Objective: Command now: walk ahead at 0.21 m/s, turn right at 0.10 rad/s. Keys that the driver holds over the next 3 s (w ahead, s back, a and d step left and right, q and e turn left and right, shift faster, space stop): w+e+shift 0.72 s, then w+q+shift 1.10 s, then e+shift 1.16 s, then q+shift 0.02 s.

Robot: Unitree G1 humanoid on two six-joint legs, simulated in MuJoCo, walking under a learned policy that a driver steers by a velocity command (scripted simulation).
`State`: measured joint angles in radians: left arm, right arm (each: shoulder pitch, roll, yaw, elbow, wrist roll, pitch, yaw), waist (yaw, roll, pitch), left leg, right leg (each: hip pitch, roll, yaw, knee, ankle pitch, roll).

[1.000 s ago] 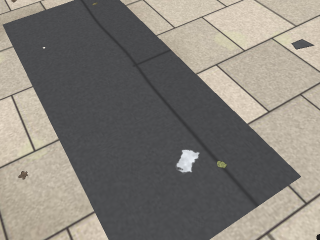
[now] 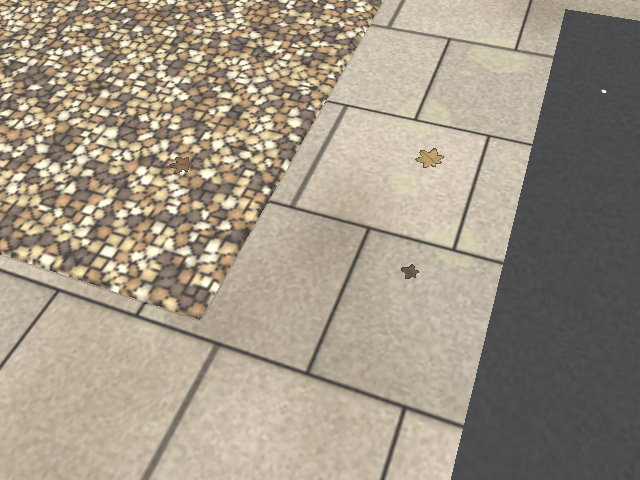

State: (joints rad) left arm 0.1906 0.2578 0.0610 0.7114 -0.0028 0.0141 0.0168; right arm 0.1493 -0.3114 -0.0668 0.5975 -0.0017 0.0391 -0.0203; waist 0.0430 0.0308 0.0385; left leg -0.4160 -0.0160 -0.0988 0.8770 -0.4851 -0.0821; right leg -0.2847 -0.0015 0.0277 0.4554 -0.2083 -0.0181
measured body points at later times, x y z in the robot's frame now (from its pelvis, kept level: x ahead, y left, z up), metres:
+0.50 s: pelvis +0.20 -0.07 -0.04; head +0.23 -0.08 +0.40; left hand +0.50 +0.09 -0.12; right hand +0.06 -0.31 -0.17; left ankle -0.02 +0.14 -0.73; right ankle +0.30 -0.19 -0.73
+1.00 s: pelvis +0.60 -0.32 -0.04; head +0.62 -0.34 +0.41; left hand +0.76 -0.06 -0.16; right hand +0.61 -0.63 -0.13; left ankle +0.76 -0.37 -0.74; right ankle +0.33 -0.19 -0.70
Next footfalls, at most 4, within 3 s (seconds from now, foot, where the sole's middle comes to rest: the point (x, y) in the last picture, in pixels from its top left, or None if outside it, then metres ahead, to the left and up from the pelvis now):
0.08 left None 0.02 0.14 -0.78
0.52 right None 0.34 -0.20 -0.78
0.98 left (532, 333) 0.80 -0.39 -0.78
1.40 right None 1.06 -0.76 -0.78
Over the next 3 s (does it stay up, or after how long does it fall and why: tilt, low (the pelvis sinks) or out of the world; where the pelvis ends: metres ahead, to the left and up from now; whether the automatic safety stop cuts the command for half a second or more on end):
stays up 1.78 -0.59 0.00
